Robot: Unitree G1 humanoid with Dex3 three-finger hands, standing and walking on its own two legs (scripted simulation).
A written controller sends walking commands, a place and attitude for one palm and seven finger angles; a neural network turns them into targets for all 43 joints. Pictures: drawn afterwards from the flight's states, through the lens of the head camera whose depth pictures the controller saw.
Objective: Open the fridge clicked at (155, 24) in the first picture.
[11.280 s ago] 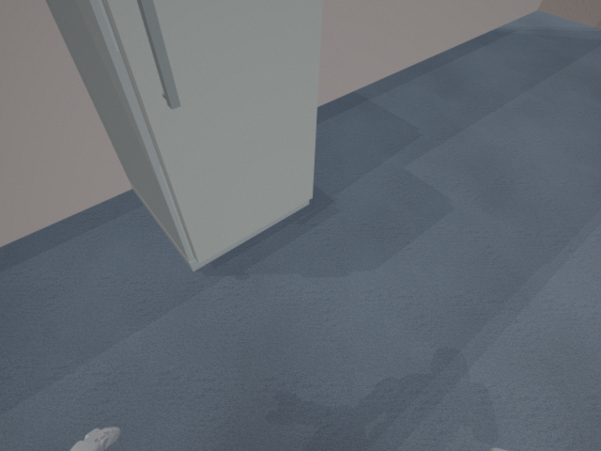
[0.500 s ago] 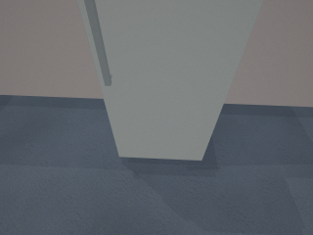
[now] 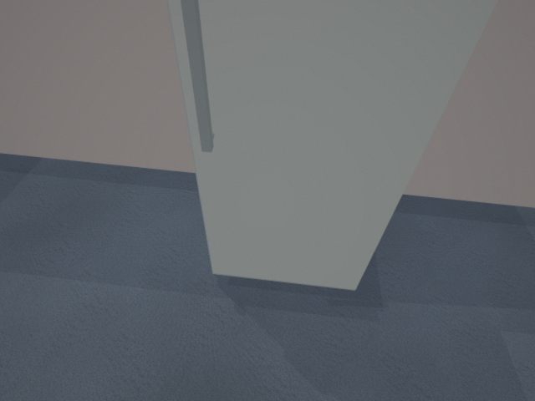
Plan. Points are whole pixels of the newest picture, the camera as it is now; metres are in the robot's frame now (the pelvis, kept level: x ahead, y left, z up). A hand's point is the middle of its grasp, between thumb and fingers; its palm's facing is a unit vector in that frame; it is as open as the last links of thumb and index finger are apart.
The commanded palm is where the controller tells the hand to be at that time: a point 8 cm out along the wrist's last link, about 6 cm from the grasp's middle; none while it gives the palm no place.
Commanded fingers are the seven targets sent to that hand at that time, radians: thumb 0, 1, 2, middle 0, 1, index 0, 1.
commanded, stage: shuffle to correct the standing spot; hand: left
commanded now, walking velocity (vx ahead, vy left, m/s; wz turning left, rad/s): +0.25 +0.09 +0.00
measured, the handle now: (200, 60) +0.67 +0.21 +0.19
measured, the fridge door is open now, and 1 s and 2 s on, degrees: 0 0 0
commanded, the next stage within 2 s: come to a stop and stand still in 0.52 s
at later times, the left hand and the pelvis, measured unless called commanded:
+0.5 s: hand (125, 366) +0.20 +0.28 -0.16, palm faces +0.01 -0.98 -0.18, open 7.4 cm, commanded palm none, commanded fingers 0.00 0.90 0.90 -0.20 -0.30 -0.20 -0.30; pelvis +0.13 +0.10 +0.01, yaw -2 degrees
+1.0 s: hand (157, 319) +0.30 +0.25 -0.18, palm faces +0.05 -0.98 -0.19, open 7.2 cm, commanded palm none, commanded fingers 0.00 0.90 0.90 -0.20 -0.30 -0.20 -0.30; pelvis +0.20 +0.08 -0.01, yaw +0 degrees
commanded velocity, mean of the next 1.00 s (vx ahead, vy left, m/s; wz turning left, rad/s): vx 0.04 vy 0.02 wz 0.00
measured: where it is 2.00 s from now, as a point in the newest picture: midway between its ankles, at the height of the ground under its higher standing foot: outside the picture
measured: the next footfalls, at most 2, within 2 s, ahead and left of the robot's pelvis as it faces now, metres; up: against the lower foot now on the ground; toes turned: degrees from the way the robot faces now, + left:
left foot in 0.20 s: +0.17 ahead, +0.17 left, +0.00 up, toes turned +5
right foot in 0.72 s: +0.29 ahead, -0.04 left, +0.00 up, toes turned -9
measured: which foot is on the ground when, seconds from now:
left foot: up 0.00-0.18, down 0.20-0.74, up 0.76-1.00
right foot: down 0.00-0.20, up 0.22-0.70, down 0.72-1.00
